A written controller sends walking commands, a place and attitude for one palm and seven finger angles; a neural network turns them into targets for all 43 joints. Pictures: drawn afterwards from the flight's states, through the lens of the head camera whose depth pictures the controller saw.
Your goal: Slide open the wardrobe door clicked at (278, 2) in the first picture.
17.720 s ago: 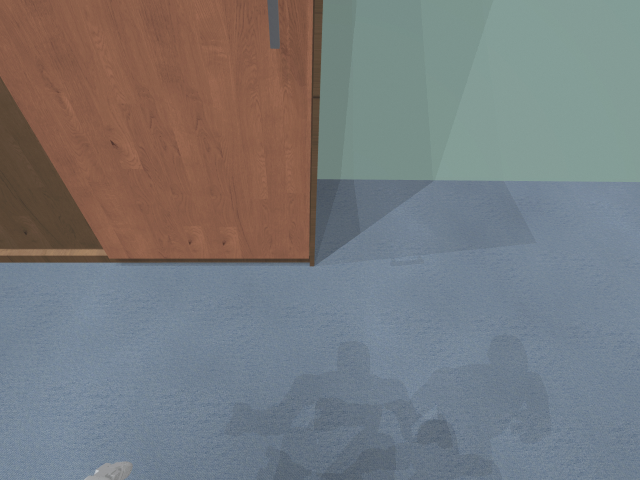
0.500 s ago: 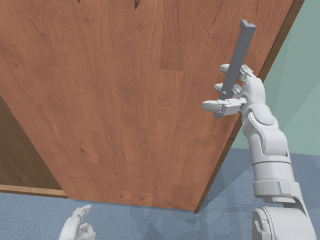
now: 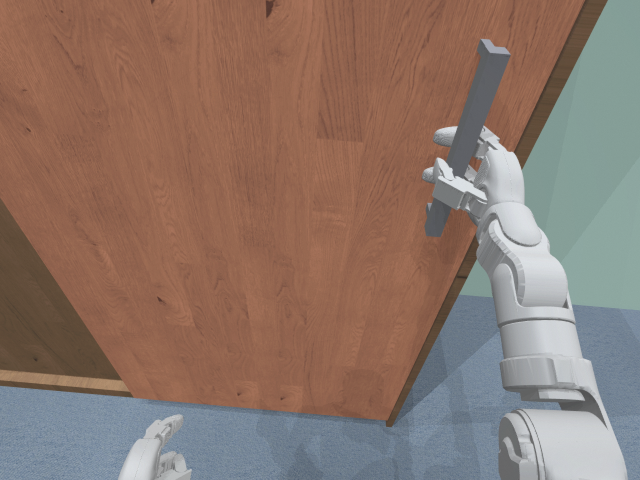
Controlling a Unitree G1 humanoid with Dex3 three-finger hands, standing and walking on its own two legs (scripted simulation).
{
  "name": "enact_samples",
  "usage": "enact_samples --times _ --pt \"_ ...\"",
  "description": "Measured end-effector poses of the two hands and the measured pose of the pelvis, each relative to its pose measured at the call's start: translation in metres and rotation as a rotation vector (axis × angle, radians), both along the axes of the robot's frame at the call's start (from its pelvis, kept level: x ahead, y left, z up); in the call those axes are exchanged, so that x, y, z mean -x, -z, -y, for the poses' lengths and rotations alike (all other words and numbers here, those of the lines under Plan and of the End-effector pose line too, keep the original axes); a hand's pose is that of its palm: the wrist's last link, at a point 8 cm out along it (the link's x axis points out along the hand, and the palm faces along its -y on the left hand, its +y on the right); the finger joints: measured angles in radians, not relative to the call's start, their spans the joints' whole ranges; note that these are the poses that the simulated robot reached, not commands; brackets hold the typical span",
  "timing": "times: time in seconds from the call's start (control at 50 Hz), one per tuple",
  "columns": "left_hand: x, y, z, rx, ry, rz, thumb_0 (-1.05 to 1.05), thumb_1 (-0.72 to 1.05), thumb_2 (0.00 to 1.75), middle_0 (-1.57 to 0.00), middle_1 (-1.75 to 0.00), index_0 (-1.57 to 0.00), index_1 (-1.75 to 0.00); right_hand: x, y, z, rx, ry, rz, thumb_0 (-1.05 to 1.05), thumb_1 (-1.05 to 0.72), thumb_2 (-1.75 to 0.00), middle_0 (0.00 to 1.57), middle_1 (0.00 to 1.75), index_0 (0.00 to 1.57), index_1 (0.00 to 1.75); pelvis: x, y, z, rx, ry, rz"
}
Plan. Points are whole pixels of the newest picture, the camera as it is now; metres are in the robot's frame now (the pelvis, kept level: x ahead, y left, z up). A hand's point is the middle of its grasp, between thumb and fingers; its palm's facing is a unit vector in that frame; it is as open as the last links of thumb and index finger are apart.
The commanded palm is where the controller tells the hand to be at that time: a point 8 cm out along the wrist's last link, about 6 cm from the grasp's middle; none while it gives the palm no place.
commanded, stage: grip the handle and tug to test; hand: right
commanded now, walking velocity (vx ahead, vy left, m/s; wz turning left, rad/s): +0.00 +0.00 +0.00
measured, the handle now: (456, 149) +0.46 -0.13 +0.23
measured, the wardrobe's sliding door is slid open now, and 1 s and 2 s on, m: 0.00 0.00 0.02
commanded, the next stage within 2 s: tug the door sideways, standing still in 0.70 s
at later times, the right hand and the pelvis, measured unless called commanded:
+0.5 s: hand (440, 184) +0.40 -0.11 +0.21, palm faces +0.03 +1.00 -0.01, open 5.7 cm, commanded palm +0.35 -0.15 +0.21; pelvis +0.01 +0.00 +0.00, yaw +1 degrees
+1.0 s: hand (440, 184) +0.41 -0.11 +0.21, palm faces +0.01 +1.00 -0.02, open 5.8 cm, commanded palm +0.38 -0.14 +0.21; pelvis +0.06 +0.01 +0.00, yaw -1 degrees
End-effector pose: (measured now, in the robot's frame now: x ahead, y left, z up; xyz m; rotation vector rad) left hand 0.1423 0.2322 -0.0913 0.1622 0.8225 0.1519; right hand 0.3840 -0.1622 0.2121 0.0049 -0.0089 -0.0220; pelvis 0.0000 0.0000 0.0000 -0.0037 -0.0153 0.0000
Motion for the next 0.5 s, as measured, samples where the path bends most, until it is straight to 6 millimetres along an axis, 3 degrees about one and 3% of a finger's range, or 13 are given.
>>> enact_samples --times 0.5 --pt "-0.020 -0.004 -0.004 0.021 0.005 0.041 0.01 0.90 0.90 -0.20 -0.30 -0.20 -0.30 0.002 0.001 -0.003 0.013 0.010 0.025 0.00 -0.76 -0.79 0.35 1.39 0.31 1.38 -0.012 0.000 -0.004 0.006 -0.010 -0.006"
